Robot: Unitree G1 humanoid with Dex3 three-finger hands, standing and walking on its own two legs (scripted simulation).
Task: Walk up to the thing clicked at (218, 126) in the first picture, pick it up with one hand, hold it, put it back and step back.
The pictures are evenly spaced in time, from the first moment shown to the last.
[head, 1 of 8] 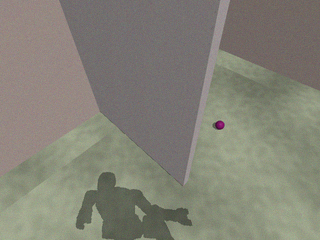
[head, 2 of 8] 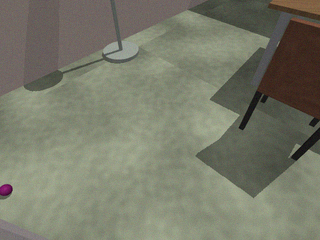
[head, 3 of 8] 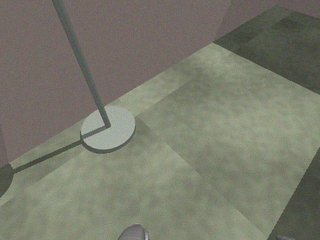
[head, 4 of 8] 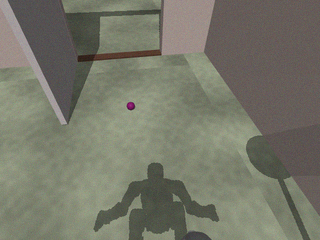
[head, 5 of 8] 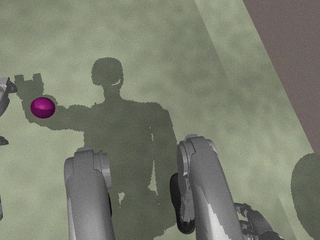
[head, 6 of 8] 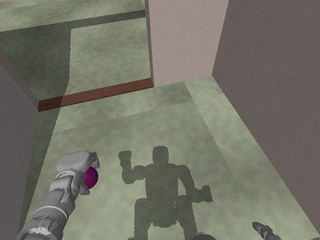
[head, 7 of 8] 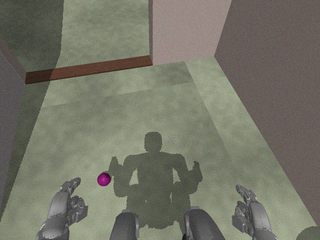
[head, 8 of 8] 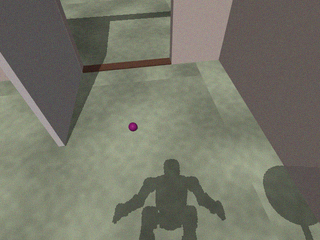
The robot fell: no
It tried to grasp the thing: yes
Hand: left
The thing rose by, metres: 0.67
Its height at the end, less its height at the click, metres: +0.00
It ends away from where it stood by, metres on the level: 0.01
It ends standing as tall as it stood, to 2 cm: yes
